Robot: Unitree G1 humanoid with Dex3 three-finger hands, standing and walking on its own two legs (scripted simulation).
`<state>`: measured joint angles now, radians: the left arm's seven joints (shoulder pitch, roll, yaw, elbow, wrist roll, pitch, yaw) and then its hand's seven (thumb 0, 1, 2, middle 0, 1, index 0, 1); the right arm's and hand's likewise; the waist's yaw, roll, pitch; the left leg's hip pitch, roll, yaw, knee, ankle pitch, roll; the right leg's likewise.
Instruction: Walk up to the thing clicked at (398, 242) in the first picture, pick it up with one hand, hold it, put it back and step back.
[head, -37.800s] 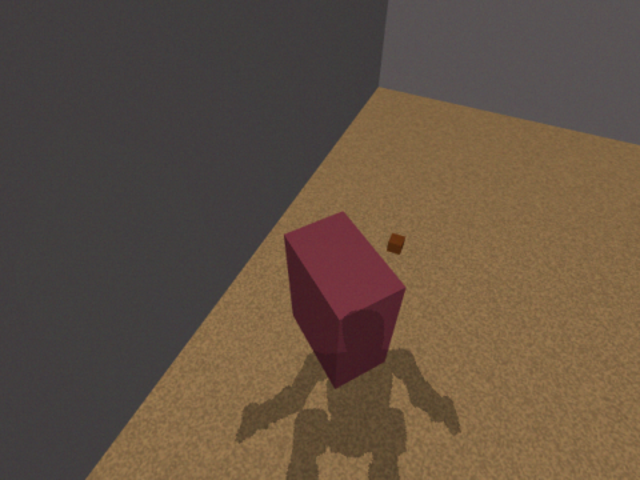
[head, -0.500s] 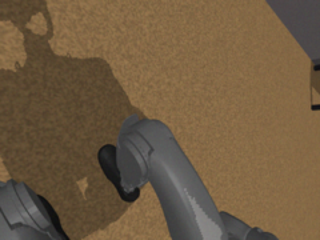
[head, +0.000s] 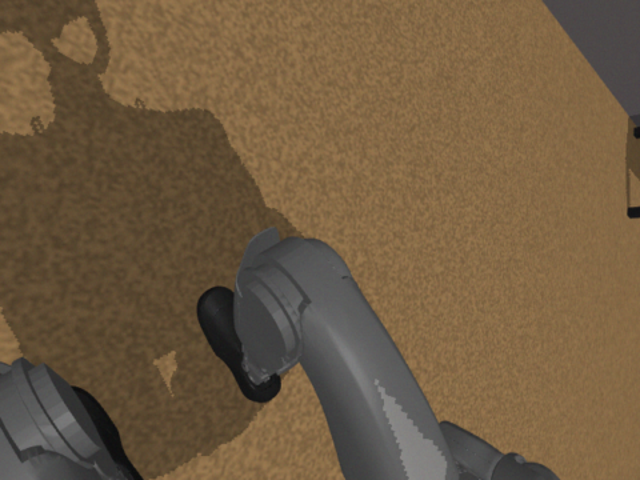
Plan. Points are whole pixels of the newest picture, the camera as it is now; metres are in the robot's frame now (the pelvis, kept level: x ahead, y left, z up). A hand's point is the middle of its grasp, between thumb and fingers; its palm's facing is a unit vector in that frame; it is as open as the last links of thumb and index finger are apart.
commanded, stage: close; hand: left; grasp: from above
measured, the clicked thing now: out of the picture +0.44 +0.38 -0.30
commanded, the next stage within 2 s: settle in 0.72 s
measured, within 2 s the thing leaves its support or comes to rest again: leaves its support in 1.18 s
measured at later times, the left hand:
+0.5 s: hand out of the picture +0.43 +0.36 -0.28, palm faces -0.16 -0.41 -0.90, open 8.9 cm
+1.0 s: hand out of the picture +0.43 +0.36 -0.28, palm faces -0.16 -0.41 -0.90, open 8.7 cm
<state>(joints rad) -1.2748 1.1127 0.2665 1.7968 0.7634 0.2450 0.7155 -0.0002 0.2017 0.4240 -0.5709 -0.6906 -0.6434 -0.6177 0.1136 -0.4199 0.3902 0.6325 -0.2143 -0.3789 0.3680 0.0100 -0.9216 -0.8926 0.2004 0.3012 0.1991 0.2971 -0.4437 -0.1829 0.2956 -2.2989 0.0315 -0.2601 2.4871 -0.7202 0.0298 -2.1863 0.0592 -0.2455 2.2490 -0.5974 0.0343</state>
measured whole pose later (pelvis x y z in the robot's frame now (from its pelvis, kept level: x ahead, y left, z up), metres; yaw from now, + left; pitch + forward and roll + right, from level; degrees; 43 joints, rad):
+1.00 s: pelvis +0.00 +0.00 +0.00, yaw +0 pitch +28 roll -17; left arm -1.26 1.13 0.29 1.78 0.77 0.24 0.70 -0.01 0.16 0.46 -0.72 -0.60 -0.78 -0.54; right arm 0.12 -0.42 0.38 0.63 -0.21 -0.39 0.36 0.01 -0.92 -0.89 0.20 0.30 0.20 0.30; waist -0.44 -0.18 0.30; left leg -2.30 0.04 -0.26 2.49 -0.72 0.03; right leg -2.19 0.06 -0.24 2.25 -0.59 0.04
